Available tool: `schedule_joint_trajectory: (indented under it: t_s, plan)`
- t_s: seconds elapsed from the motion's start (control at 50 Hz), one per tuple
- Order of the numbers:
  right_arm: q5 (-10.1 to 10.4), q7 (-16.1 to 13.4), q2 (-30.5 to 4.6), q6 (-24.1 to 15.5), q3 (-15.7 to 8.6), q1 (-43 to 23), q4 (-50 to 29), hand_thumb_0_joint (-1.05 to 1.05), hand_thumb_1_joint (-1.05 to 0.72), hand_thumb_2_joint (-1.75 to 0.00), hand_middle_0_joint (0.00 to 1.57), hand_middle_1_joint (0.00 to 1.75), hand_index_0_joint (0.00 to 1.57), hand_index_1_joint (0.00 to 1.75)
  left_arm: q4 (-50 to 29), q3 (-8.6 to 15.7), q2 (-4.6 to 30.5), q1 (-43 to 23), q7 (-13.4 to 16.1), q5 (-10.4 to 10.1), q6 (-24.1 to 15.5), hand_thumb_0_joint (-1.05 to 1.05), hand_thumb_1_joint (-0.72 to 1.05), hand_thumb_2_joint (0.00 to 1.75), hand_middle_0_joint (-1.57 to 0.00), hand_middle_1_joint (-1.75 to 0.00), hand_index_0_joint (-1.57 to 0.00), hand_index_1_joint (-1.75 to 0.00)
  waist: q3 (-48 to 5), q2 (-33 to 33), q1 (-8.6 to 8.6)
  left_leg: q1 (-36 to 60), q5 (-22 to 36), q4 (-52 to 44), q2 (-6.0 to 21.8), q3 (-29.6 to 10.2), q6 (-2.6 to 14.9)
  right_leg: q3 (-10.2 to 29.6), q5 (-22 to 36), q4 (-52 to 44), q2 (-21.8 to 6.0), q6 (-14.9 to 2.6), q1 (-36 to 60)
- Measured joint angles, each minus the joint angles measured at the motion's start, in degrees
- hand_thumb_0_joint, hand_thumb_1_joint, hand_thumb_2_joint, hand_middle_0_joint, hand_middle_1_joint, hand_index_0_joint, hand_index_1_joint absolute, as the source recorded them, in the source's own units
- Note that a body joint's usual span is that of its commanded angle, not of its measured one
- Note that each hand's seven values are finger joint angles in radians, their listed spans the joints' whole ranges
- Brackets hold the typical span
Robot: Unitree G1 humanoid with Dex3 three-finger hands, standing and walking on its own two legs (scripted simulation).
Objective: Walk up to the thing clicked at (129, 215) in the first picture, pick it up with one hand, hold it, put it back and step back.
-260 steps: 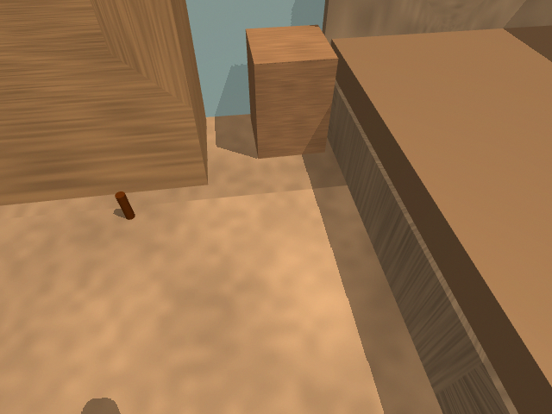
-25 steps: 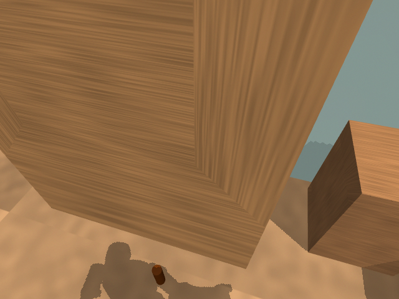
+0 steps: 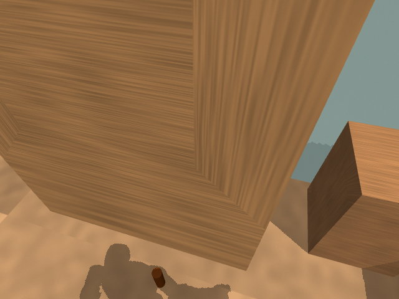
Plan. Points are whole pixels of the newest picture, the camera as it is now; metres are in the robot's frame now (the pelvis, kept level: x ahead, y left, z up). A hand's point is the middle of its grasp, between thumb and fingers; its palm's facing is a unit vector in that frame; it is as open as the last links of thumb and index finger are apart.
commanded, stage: stand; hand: left
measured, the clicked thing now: (158, 278) +0.37 +0.19 -0.71
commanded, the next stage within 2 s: none
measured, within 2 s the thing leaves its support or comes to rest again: neither
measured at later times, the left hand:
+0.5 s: hand out of the picture +0.07 +0.25 -0.16, palm faces -0.03 -0.94 -0.33, open 7.4 cm
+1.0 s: hand out of the picture +0.07 +0.25 -0.16, palm faces -0.02 -0.94 -0.33, open 7.4 cm
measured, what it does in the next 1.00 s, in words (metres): stands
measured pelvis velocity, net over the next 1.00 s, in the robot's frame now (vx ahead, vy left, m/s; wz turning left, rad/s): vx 0.00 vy -0.01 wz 0.02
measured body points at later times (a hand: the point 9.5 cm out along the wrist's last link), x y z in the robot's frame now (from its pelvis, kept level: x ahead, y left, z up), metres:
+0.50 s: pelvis +0.00 +0.00 +0.00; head +0.01 +0.00 +0.45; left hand +0.07 +0.30 -0.13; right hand +0.09 -0.30 -0.13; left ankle +0.00 +0.12 -0.75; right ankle +0.00 -0.14 -0.75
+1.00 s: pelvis +0.00 -0.01 +0.00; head +0.02 +0.00 +0.45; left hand +0.08 +0.29 -0.13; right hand +0.08 -0.31 -0.13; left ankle +0.00 +0.12 -0.75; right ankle +0.00 -0.14 -0.75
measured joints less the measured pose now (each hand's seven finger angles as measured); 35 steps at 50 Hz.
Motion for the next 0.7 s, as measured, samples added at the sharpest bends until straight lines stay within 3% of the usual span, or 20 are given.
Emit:
schedule_joint_trajectory:
  t_s: [0.7]
  plan:
    - [-0.12, 0.00, 0.22, 0.15, 0.43, 0.49, -0.08, 0.00, -0.90, -0.90, 0.21, 0.30, 0.20, 0.30, -1.13, -0.21, 0.53, 1.37, 0.08, 0.03, 0.07, 0.01, 0.90, 0.90, -0.20, -0.30, -0.20, -0.30, 0.07, -0.31, 0.07, -0.04, 0.95, -1.29, 0.31, -1.19, -0.61, -1.22, 0.59, -1.45, 0.33, -0.55, 0.48]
